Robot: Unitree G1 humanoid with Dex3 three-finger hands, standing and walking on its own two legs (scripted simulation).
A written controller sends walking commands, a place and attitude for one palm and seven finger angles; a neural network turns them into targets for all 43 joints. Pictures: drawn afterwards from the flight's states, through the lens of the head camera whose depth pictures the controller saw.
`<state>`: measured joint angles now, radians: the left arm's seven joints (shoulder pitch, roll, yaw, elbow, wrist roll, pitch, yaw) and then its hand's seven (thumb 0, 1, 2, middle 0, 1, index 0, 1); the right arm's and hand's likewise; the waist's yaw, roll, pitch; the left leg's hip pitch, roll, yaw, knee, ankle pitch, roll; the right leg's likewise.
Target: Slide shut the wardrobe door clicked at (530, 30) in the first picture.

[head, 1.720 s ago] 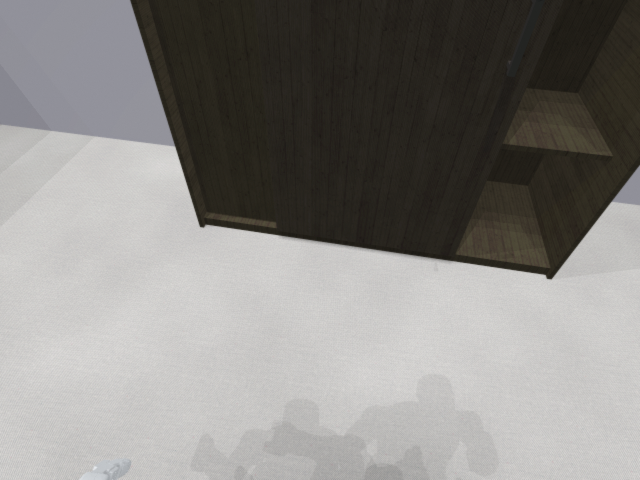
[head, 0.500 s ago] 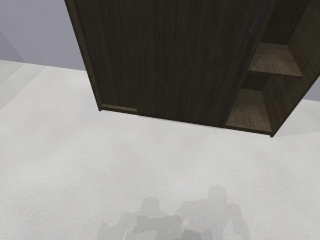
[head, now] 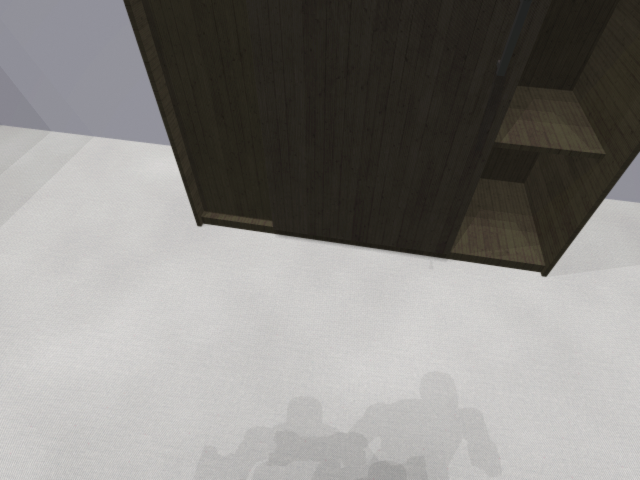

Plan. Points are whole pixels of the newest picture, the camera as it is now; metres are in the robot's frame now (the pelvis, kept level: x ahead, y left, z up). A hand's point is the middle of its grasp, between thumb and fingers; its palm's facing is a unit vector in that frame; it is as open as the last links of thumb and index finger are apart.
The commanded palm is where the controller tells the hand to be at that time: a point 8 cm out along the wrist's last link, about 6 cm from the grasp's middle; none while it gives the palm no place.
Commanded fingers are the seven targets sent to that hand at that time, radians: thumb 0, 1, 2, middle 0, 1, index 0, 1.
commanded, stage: walk to a spot facing it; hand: left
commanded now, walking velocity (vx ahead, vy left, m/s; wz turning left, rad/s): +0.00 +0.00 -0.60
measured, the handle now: (511, 35) +1.07 -0.39 +0.12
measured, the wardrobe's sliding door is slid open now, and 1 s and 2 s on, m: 0.38 0.38 0.38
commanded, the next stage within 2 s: none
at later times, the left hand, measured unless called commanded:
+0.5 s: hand out of the picture +0.04 +0.14 -0.16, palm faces -0.18 -0.94 -0.28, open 7.4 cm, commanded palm none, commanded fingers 0.00 0.90 0.90 -0.20 -0.30 -0.20 -0.30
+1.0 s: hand out of the picture +0.11 +0.15 -0.17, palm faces -0.41 -0.88 -0.24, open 7.4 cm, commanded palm none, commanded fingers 0.00 0.90 0.90 -0.20 -0.30 -0.20 -0.30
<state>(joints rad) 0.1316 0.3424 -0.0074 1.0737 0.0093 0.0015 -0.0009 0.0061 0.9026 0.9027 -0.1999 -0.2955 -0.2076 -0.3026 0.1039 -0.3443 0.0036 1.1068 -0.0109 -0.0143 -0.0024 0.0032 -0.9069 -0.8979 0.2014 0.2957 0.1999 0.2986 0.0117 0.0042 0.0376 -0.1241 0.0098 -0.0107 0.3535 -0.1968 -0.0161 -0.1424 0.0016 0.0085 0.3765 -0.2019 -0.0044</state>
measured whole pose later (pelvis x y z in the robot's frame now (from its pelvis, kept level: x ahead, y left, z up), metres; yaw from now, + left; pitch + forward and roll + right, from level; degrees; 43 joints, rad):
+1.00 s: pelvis -0.02 -0.01 -0.01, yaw -30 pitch +2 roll +0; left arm 0.31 0.24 0.07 0.92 0.02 0.04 -0.01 0.01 0.90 0.90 -0.20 -0.30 -0.21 -0.30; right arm 0.22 -0.25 -0.05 0.90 -0.01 0.00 -0.01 0.00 -0.91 -0.90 0.20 0.30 0.20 0.30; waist 0.04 -0.01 -0.04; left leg -0.21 -0.01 -0.04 0.44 -0.36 0.01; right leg -0.32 0.20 0.25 0.43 -0.16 -0.06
